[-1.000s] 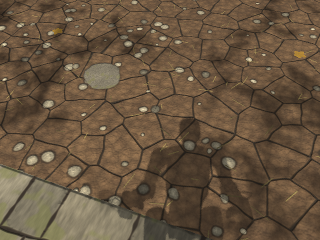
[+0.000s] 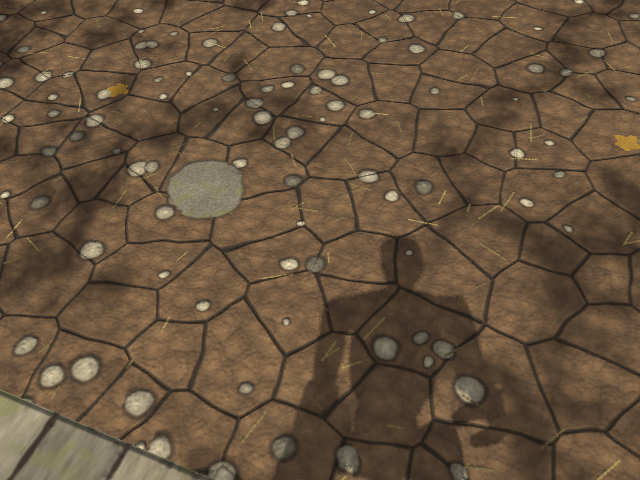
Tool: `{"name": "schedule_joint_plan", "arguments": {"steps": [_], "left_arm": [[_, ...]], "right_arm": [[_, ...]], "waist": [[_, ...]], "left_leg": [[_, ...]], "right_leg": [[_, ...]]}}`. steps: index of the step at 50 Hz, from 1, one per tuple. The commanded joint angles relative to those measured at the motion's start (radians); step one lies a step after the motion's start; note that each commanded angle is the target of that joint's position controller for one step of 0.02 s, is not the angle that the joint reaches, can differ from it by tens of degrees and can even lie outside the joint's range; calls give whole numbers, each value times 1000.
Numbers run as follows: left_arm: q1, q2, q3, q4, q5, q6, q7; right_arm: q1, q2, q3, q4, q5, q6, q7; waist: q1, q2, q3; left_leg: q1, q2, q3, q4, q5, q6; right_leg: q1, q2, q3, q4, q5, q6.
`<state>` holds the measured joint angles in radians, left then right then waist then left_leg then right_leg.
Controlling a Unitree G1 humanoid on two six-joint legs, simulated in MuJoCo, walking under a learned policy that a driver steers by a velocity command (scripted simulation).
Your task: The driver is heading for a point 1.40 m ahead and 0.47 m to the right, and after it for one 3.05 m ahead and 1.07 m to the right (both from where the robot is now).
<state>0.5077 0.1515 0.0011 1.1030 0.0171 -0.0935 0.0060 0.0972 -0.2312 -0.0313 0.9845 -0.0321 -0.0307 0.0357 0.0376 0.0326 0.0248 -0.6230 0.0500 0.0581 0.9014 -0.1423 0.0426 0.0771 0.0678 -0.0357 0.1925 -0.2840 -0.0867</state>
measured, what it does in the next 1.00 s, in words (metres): walks ahead, turning right: left foot, then right foot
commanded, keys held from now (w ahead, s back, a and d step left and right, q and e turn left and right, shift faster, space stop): w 0.14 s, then w+e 0.86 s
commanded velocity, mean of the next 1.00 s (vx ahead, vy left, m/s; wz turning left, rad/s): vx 0.49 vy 0.00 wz -0.38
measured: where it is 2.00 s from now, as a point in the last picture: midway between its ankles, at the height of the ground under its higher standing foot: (489, 280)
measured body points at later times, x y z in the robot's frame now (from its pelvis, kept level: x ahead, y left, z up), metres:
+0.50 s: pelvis +0.28 +0.03 +0.00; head +0.30 +0.03 +0.45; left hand +0.41 +0.25 -0.14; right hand +0.21 -0.21 -0.15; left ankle +0.23 +0.08 -0.74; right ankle +0.38 -0.14 -0.67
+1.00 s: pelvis +0.54 -0.07 +0.00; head +0.57 -0.09 +0.45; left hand +0.65 +0.19 -0.13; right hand +0.60 -0.36 -0.12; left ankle +0.71 +0.07 -0.67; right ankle +0.50 -0.08 -0.74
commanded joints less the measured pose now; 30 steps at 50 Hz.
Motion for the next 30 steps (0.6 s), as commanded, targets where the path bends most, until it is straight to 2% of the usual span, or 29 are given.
{"name": "schedule_joint_plan", "arguments": {"steps": [1,3,5,6,7,8,9,10,11,12,13,14,15,17,20,25,28,30], "left_arm": [[68,128,14,-10,0,-9,10],[70,142,16,-1,2,-11,13],[38,158,19,-1,2,-15,16],[20,169,23,-3,2,-15,18],[2,179,26,-7,3,-11,19],[-16,182,27,-11,-4,-6,15],[-5,139,15,-38,-9,-6,7],[135,19,0,-41,-35,5,-2],[36,148,32,-40,-9,14,5],[-58,151,39,-78,-7,11,0],[-94,136,40,-84,-4,10,-3],[-99,121,45,-80,5,21,-7],[-75,97,43,-77,14,35,-16],[-87,72,45,-92,16,57,-25],[-199,76,51,-141,14,76,-35],[-400,65,40,-221,3,69,-49],[-501,57,29,-263,7,66,-52],[-519,68,31,-279,11,65,-51]], "right_arm": [[-181,-8,13,-107,10,-10,0],[-200,-16,15,-125,15,-11,-4],[-138,-43,5,-121,15,-15,-16],[-57,-64,-5,-100,14,-20,-23],[79,-88,-20,-57,17,-27,-31],[229,-110,-35,-12,11,-37,-41],[378,-188,-59,12,-15,-42,-52],[372,-243,-71,2,-31,-38,-45],[293,-185,-66,-6,13,-32,-33],[175,-127,-49,-29,21,-38,-31],[126,-73,-36,-33,17,-51,-28],[129,-42,-26,-22,14,-63,-32],[143,-13,-17,-5,15,-70,-38],[195,-23,-17,13,19,-88,-43],[246,-53,-21,23,17,-96,-48],[316,-47,-11,33,18,-94,-55],[376,-63,-11,49,18,-87,-68],[400,-76,-13,57,15,-78,-76]], "waist": [[14,-129,125],[9,-139,123],[-35,-141,84],[-73,-144,38],[-127,-142,-34],[-193,-122,-101],[-227,-27,-209],[-128,170,-306],[-136,-12,-220],[-92,-8,-65],[-66,-34,8],[-41,-29,39],[-14,-12,42],[1,-6,42],[-3,9,68],[-42,16,93],[-74,22,95],[-73,28,84]], "left_leg": [[-32,-43,70,-179,60,0],[39,-61,85,-265,68,26],[150,-93,87,-309,46,68],[235,-115,82,-317,19,87],[357,-134,72,-346,5,109],[560,-106,40,-421,44,130],[790,109,-197,-445,-141,171],[995,400,-707,-550,-201,321],[864,350,-725,-649,-368,295],[690,319,-553,-701,-367,255],[565,277,-441,-740,-245,222],[491,238,-339,-751,-135,186],[438,206,-255,-763,-64,158],[426,193,-167,-773,41,143],[456,172,-54,-788,133,113],[514,128,88,-764,358,62],[611,152,127,-739,473,56],[692,174,155,-682,628,53]], "right_leg": [[-72,-225,98,-48,615,-69],[-55,-244,89,-40,702,-70],[-18,-262,70,45,934,-60],[4,-267,62,139,1055,-52],[16,-263,55,289,1103,-46],[-74,-241,48,485,992,-37],[-266,-188,27,771,626,-33],[-614,-2,8,1157,-253,-3],[-685,-48,107,1204,-169,-27],[-695,-97,104,1154,-58,-32],[-657,-128,98,1108,-5,-33],[-615,-147,101,1074,14,-28],[-567,-158,100,1043,23,-17],[-571,-163,87,1013,38,-5],[-690,-180,60,957,133,8],[-730,-153,-20,680,295,23],[-709,-123,-91,520,307,8],[-682,-92,-123,464,257,-17]]}}
Keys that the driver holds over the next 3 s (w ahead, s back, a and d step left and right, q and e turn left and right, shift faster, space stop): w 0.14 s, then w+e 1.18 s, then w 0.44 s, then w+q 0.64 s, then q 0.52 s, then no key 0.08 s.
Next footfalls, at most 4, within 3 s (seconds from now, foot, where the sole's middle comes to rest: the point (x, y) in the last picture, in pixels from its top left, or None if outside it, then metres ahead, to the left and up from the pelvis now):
0.18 left None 0.27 0.08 -0.78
0.72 right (410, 461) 0.53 -0.10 -0.78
1.24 left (401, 311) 0.90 -0.10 -0.78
1.74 right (532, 301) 0.93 -0.42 -0.78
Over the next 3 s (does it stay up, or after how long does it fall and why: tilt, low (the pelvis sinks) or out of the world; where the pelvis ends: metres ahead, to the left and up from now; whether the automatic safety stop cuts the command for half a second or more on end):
stays up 1.32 -0.56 0.00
